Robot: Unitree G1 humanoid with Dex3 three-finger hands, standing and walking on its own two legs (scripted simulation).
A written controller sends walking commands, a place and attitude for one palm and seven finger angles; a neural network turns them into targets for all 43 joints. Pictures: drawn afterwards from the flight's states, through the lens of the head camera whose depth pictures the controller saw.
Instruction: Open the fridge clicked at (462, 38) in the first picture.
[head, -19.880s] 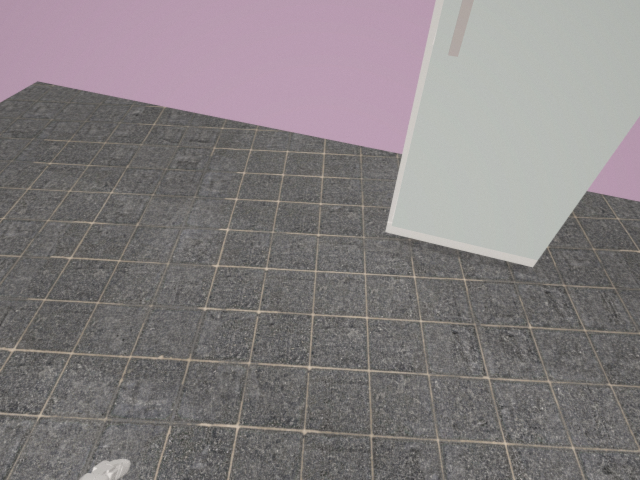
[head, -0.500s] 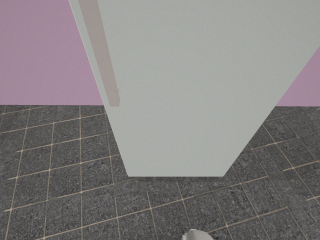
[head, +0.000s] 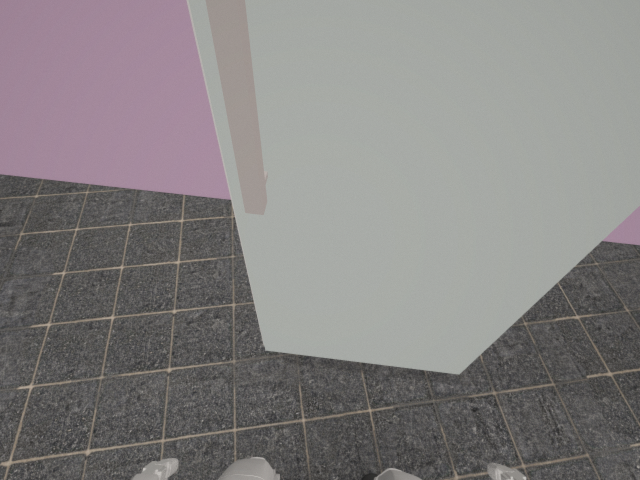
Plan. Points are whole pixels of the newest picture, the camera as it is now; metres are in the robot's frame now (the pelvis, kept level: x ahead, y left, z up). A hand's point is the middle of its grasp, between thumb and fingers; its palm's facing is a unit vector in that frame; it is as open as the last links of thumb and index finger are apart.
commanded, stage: come to a stop and stand still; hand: left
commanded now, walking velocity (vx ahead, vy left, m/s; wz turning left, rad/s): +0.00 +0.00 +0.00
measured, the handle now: (242, 64) +0.46 +0.12 +0.25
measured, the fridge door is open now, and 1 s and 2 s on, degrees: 0 0 0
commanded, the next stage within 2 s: look again from close up in 1.20 s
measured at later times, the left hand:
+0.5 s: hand out of the picture -0.06 +0.21 -0.16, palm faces +0.00 -0.98 -0.20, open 7.4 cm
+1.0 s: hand out of the picture -0.08 +0.20 -0.17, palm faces -0.02 -0.98 -0.18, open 7.4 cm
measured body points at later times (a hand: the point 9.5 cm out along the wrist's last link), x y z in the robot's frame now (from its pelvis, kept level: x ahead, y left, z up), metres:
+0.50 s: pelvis -0.04 +0.04 +0.01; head -0.04 +0.03 +0.46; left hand -0.06 +0.26 -0.14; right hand -0.03 -0.19 -0.15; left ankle +0.01 +0.12 -0.73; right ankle -0.09 -0.07 -0.73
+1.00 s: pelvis -0.06 +0.04 +0.01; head -0.04 +0.04 +0.46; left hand -0.08 +0.25 -0.15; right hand -0.09 -0.16 -0.15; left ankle +0.01 +0.12 -0.73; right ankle -0.09 -0.07 -0.73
